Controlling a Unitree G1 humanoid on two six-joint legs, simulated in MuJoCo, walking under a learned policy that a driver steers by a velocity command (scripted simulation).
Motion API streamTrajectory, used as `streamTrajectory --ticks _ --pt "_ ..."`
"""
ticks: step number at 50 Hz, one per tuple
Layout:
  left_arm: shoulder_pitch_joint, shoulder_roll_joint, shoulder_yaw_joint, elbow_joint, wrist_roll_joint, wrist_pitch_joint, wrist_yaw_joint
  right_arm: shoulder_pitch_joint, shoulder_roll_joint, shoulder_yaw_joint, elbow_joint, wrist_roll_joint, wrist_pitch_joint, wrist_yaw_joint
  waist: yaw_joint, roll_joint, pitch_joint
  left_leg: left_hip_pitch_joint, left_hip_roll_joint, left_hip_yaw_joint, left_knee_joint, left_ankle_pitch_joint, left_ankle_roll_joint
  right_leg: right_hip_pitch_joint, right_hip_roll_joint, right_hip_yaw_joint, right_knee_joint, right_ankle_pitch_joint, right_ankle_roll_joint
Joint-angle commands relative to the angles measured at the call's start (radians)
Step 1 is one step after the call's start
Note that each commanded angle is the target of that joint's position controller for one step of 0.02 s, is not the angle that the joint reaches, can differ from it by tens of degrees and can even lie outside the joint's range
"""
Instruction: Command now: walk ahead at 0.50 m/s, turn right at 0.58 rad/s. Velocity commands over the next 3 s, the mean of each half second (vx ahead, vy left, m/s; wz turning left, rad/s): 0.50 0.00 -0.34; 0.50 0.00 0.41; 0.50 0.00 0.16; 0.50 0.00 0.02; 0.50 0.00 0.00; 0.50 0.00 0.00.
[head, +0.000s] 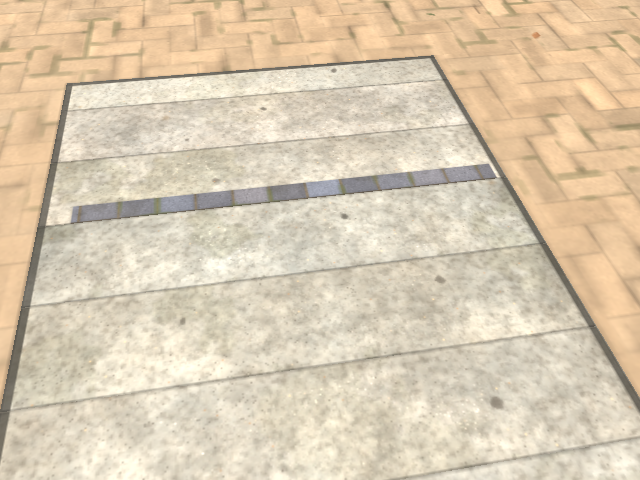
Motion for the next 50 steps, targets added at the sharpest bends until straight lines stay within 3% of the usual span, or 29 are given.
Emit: streamTrajectory --ticks 1,2,3,5,8,9,11,14,15,17,18,19,20,21,22,23,25,29,30,31,34,40,43,44,45,46,47,49,50 --pt "0.138 0.034 0.012 0.095 -0.004 -0.033 0.001 -0.122 0.049 0.021 -0.150 0.000 -0.010 -0.038 -0.033 -0.019 0.034 -0.576 -0.080 -0.159 0.493 -0.022 0.069 0.378 -0.209 0.757 -0.650 0.053 -0.195" --pt "0.082 -0.003 -0.002 0.100 0.023 -0.040 -0.010 -0.113 0.026 0.019 -0.162 0.004 0.010 -0.050 -0.083 0.047 0.029 -0.591 -0.067 -0.133 0.410 0.002 0.064 0.350 -0.194 0.694 -0.665 0.184 -0.198" --pt "0.067 -0.037 -0.019 0.109 0.029 -0.043 -0.007 -0.125 -0.013 0.011 -0.170 -0.023 0.030 -0.056 -0.102 0.037 0.018 -0.643 -0.056 -0.091 0.393 -0.057 0.050 0.375 -0.184 0.631 -0.684 0.220 -0.196" --pt "-0.022 0.009 -0.009 0.055 0.020 -0.077 -0.006 -0.155 -0.070 -0.015 -0.188 -0.003 0.036 -0.071 -0.132 -0.043 0.059 -0.490 0.006 -0.001 0.212 -0.166 0.006 0.209 -0.148 0.474 -0.765 0.222 -0.161" --pt "0.097 0.059 -0.002 0.030 0.044 -0.112 0.022 -0.301 -0.065 -0.013 -0.272 0.003 0.008 -0.092 -0.049 -0.041 0.035 -0.302 0.065 0.067 -0.116 -0.098 -0.076 0.182 -0.116 0.377 -0.801 0.422 -0.122" --pt "0.128 0.082 0.010 0.018 0.035 -0.116 0.024 -0.342 -0.055 -0.005 -0.297 0.008 0.012 -0.088 -0.028 -0.017 0.037 -0.210 0.079 0.071 -0.329 -0.080 -0.109 0.199 -0.123 0.366 -0.813 0.470 -0.114" --pt "0.200 0.089 0.019 0.023 -0.026 -0.115 0.005 -0.405 0.002 0.005 -0.325 0.020 0.028 -0.076 -0.013 -0.085 0.070 -0.019 0.069 0.116 -0.615 -0.129 -0.154 0.190 -0.138 0.370 -0.839 0.456 -0.104" --pt "0.302 0.164 0.055 0.035 -0.026 -0.105 -0.017 -0.432 -0.053 -0.010 -0.327 0.020 0.047 -0.062 0.027 -0.130 0.128 -0.060 0.037 0.155 -0.815 -0.045 -0.146 0.451 -0.244 0.459 -0.789 0.480 -0.119" --pt "0.290 0.189 0.067 0.027 -0.023 -0.101 -0.017 -0.454 -0.076 -0.019 -0.335 0.021 0.041 -0.062 0.025 -0.126 0.131 -0.069 0.023 0.168 -0.882 -0.060 -0.126 0.537 -0.289 0.495 -0.758 0.569 -0.119" --pt "0.300 0.156 0.068 0.037 -0.006 -0.098 -0.013 -0.349 -0.137 -0.049 -0.301 0.063 0.006 -0.085 0.000 -0.154 0.052 0.095 0.016 0.172 -0.974 -0.019 -0.034 0.648 -0.274 0.462 -0.627 0.808 -0.053" --pt "0.334 0.075 0.047 0.039 0.014 -0.103 -0.013 -0.141 -0.185 -0.071 -0.235 0.063 -0.015 -0.097 -0.047 -0.042 -0.114 0.419 0.085 0.093 -0.899 0.121 0.088 0.565 -0.171 0.373 -0.380 0.788 0.016" --pt "0.508 -0.037 0.018 0.026 0.032 -0.106 -0.006 0.020 -0.237 -0.076 -0.206 0.069 -0.021 -0.082 -0.018 0.278 -0.384 0.905 0.286 -0.340 -1.014 0.162 0.365 0.239 0.001 0.291 -0.099 0.226 0.106" --pt "0.329 0.060 0.044 -0.004 0.022 -0.088 -0.009 0.142 -0.193 -0.081 -0.141 0.039 -0.012 -0.080 -0.137 0.291 -0.190 0.899 0.318 -0.639 -1.236 -0.217 0.335 -0.095 0.038 0.278 0.123 -0.066 0.108" --pt "0.142 0.081 0.055 -0.051 0.013 -0.072 0.001 0.090 -0.179 -0.082 -0.131 0.025 -0.011 -0.091 -0.141 0.112 0.015 0.706 0.295 -0.554 -1.263 -0.451 0.206 -0.224 -0.012 0.314 0.293 0.090 0.069" --pt "0.122 0.061 0.040 -0.047 0.007 -0.063 0.020 -0.026 -0.123 -0.066 -0.153 0.026 -0.009 -0.101 -0.081 0.027 0.054 0.520 0.259 -0.439 -1.276 -0.470 0.166 -0.179 -0.085 0.307 0.275 0.263 0.043" --pt "0.148 0.054 0.032 -0.023 0.028 -0.064 0.033 -0.110 -0.044 -0.042 -0.173 0.028 -0.004 -0.101 -0.027 -0.002 0.038 0.420 0.231 -0.362 -1.293 -0.358 0.162 -0.102 -0.143 0.309 0.198 0.374 0.033" --pt "0.087 0.058 0.024 -0.034 0.056 -0.061 0.042 -0.177 -0.016 -0.044 -0.190 0.039 -0.002 -0.092 0.006 -0.015 0.034 0.328 0.183 -0.265 -1.307 -0.210 0.161 -0.032 -0.191 0.257 0.097 0.384 0.060" --pt "0.007 0.057 0.020 -0.055 0.038 -0.047 0.043 -0.051 -0.061 -0.069 -0.140 0.038 -0.026 -0.080 -0.034 -0.007 0.059 0.276 0.128 -0.166 -1.317 -0.117 0.205 -0.033 -0.217 0.180 -0.152 0.447 0.144" --pt "-0.096 0.113 0.041 -0.139 -0.037 -0.059 0.080 -0.017 -0.091 -0.071 -0.143 0.108 -0.012 -0.112 -0.034 -0.045 0.143 0.215 0.151 -0.173 -1.352 -0.096 0.162 0.001 -0.236 0.171 -0.233 0.468 0.134" --pt "-0.143 0.102 0.036 -0.150 -0.042 -0.065 0.090 -0.003 -0.099 -0.071 -0.140 0.106 -0.008 -0.122 -0.048 -0.027 0.151 0.201 0.143 -0.166 -1.360 -0.079 0.145 0.027 -0.226 0.172 -0.315 0.514 0.136" --pt "-0.216 0.060 0.030 -0.178 -0.043 -0.064 0.085 0.065 -0.116 -0.078 -0.140 0.103 0.000 -0.135 -0.081 0.032 0.147 0.208 0.106 -0.119 -1.352 -0.047 0.115 0.168 -0.175 0.153 -0.520 0.612 0.149" --pt "-0.349 0.073 0.033 -0.260 -0.052 -0.077 0.045 0.158 -0.093 -0.083 -0.146 0.109 0.038 -0.134 -0.120 0.031 0.156 0.418 0.122 -0.228 -1.221 -0.073 0.123 0.209 -0.132 0.171 -0.719 0.514 0.139" --pt "-0.185 0.132 0.065 -0.249 -0.045 -0.097 0.044 0.108 -0.100 -0.087 -0.181 0.101 0.043 -0.144 -0.012 0.060 0.063 0.370 0.073 -0.245 -1.039 0.190 0.105 0.521 -0.112 0.160 -0.802 0.463 0.072" --pt "0.011 0.197 0.087 -0.211 -0.029 -0.100 0.057 0.018 -0.112 -0.090 -0.229 0.095 0.036 -0.141 0.087 0.058 -0.053 0.231 0.028 -0.202 -0.845 0.200 0.068 0.795 -0.222 0.235 -0.737 0.497 0.017" --pt "0.199 0.284 0.108 -0.189 -0.026 -0.086 0.075 0.065 -0.062 -0.083 -0.257 0.080 0.020 -0.139 0.106 -0.116 -0.224 -0.020 -0.076 -0.085 -0.556 -0.200 0.010 1.161 -0.445 0.450 -0.672 0.603 -0.062" --pt "0.217 0.262 0.103 -0.176 -0.040 -0.073 0.074 0.166 -0.038 -0.063 -0.279 0.113 0.008 -0.137 0.072 -0.414 -0.304 -0.306 -0.101 -0.031 -0.332 -0.600 -0.032 1.327 -0.608 0.812 -0.779 0.413 -0.202" --pt "0.198 0.169 0.086 -0.189 -0.040 -0.062 0.082 0.131 -0.112 -0.085 -0.254 0.130 0.009 -0.138 0.086 -0.270 -0.174 -0.409 -0.035 -0.047 -0.207 -0.552 -0.048 1.229 -0.567 0.808 -0.839 0.233 -0.184" --pt "0.081 0.123 0.068 -0.195 -0.034 -0.051 0.084 -0.017 -0.106 -0.093 -0.286 0.114 0.022 -0.142 0.038 -0.073 0.035 -0.373 0.022 -0.007 -0.175 -0.366 -0.059 0.901 -0.482 0.581 -0.909 0.295 -0.113" --pt "0.052 0.111 0.064 -0.179 -0.027 -0.051 0.078 -0.038 -0.091 -0.093 -0.299 0.097 0.028 -0.139 0.001 -0.076 0.087 -0.333 0.046 -0.015 -0.212 -0.332 -0.058 0.781 -0.450 0.528 -0.955 0.305 -0.108"
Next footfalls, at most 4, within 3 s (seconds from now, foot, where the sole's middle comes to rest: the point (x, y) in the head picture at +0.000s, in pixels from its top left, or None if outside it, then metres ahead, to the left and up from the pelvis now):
0.34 left None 0.37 0.15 -0.67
0.88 right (369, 428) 0.62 -0.06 -0.67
1.32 left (226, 346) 0.81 0.25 -0.67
1.88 right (314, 244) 1.13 0.07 -0.67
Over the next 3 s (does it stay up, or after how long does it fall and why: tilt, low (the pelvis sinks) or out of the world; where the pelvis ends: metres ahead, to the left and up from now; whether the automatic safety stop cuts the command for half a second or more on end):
stays up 1.56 0.23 0.09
